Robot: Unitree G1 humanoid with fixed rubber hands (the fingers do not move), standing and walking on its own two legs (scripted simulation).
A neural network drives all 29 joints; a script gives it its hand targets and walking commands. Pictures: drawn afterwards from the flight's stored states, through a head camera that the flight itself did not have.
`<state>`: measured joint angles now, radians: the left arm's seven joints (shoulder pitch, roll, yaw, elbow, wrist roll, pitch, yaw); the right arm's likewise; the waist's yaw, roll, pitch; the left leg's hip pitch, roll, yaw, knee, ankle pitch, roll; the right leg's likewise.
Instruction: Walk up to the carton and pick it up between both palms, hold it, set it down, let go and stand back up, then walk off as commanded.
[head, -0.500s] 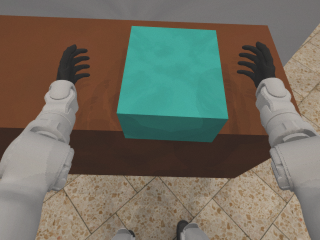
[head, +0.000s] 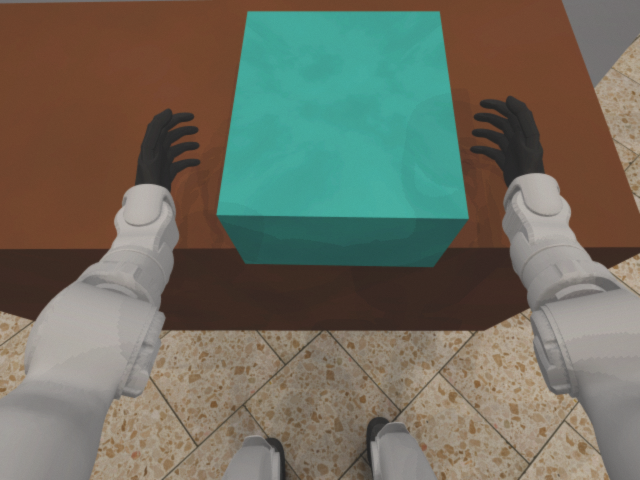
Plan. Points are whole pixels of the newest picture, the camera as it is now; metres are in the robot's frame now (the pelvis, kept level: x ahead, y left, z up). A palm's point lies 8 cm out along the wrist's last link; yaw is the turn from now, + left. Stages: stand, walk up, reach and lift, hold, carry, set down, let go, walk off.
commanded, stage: reach and lift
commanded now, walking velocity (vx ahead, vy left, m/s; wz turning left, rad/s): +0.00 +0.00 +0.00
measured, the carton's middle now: (340, 139) +0.55 -0.04 +0.00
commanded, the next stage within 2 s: none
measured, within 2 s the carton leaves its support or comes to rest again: neither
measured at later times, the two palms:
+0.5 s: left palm (173, 178) +0.47 +0.17 +0.04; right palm (491, 165) +0.47 -0.21 +0.04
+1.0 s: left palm (195, 178) +0.48 +0.15 +0.03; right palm (487, 167) +0.47 -0.21 +0.03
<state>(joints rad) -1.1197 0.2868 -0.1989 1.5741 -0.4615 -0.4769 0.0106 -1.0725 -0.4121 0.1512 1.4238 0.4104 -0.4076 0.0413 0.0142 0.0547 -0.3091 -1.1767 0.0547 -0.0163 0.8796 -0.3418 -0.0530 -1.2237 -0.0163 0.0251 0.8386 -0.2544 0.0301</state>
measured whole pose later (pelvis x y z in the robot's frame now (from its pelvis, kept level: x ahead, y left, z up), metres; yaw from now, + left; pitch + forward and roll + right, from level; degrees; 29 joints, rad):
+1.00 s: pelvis +0.00 +0.00 +0.01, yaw +0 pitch +36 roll +0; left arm -1.14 0.17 0.01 1.61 -0.24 -0.53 0.08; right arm -1.10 -0.27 -0.08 1.46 0.15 -0.45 -0.05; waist -0.01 0.05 -0.29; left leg -1.13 0.05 -0.01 0.84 -0.33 -0.04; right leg -1.18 -0.02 0.03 0.79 -0.23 0.04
